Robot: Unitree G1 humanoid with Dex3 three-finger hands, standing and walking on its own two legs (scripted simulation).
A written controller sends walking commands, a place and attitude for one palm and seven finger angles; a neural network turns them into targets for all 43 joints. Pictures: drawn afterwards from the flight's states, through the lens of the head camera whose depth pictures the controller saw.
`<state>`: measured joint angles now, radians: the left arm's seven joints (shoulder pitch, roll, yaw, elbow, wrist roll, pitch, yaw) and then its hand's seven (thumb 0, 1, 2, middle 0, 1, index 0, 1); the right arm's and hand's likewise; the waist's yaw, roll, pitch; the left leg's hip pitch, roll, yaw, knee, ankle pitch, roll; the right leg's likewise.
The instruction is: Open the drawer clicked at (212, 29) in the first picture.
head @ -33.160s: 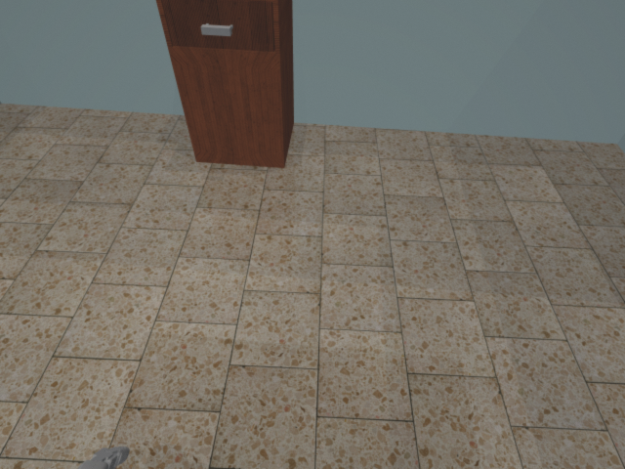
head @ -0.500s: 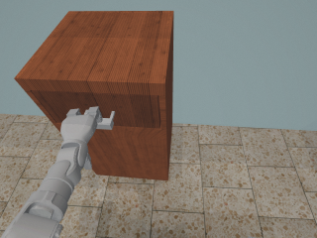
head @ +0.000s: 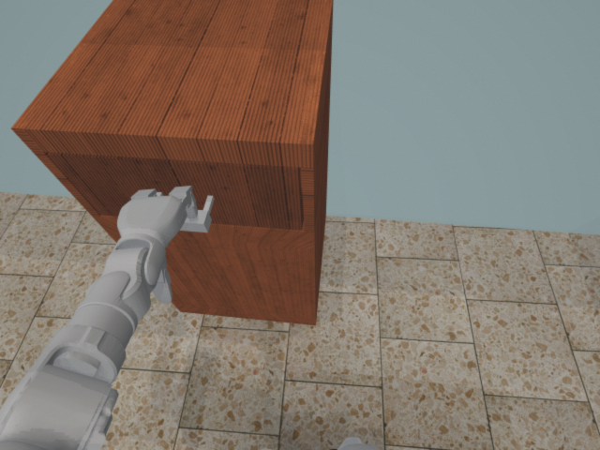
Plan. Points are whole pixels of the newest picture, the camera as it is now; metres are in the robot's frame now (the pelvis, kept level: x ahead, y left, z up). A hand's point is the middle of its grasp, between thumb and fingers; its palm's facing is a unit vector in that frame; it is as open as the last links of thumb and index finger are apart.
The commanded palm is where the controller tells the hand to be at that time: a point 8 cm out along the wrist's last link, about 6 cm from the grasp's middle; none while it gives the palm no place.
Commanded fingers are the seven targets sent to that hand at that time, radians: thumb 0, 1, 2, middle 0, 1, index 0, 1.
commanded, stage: re-aim the fingers above the handle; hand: left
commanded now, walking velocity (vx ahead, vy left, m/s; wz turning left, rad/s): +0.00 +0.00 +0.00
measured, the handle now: (180, 209) +0.51 +0.23 -0.06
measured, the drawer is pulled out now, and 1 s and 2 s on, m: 0.00 0.00 0.00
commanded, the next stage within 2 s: lower the fingers behind the handle in 0.80 s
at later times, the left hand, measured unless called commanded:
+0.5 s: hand (164, 270) +0.37 +0.22 -0.03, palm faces -0.28 -0.10 -0.96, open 13.8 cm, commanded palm +0.39 +0.21 +0.06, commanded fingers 0.00 -0.50 0.30 -0.30 -1.20 -0.30 -1.20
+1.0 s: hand (156, 255) +0.39 +0.24 -0.02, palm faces -0.28 -0.06 -0.96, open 13.8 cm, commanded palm +0.39 +0.23 +0.05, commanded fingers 0.00 -0.50 0.30 -0.30 -1.20 -0.30 -1.20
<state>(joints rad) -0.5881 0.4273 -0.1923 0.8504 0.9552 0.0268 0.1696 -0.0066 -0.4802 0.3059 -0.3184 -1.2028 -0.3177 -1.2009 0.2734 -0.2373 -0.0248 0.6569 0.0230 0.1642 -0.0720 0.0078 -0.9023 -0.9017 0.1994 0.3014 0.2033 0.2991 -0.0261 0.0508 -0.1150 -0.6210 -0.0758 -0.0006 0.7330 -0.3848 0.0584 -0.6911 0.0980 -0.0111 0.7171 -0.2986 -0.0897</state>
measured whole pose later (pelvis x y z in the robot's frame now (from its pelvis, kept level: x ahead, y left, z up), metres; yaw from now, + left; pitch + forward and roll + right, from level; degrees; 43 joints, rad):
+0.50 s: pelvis +0.01 +0.01 +0.00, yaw +1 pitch +14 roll +0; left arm -0.43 0.37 -0.24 0.69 0.93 0.05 0.16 -0.01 -0.48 0.31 -0.32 -1.20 -0.32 -1.20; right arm 0.22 -0.24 -0.03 0.64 0.03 0.16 -0.08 0.01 -0.90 -0.90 0.20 0.30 0.20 0.30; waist 0.00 0.05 -0.11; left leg -0.55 -0.10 -0.03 0.71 -0.39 0.07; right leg -0.61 0.08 -0.03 0.69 -0.31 -0.07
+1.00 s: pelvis +0.00 +0.01 +0.00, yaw -2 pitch +15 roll +0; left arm -0.50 0.45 -0.10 0.84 1.00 -0.02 0.16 0.00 -0.48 0.31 -0.33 -1.22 -0.31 -1.22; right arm 0.27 -0.21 0.00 0.62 0.03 0.21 -0.08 0.01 -0.90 -0.90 0.20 0.30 0.21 0.30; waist -0.04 0.03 -0.12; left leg -0.58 -0.07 0.03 0.70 -0.38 0.07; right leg -0.66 0.11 0.02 0.69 -0.28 -0.08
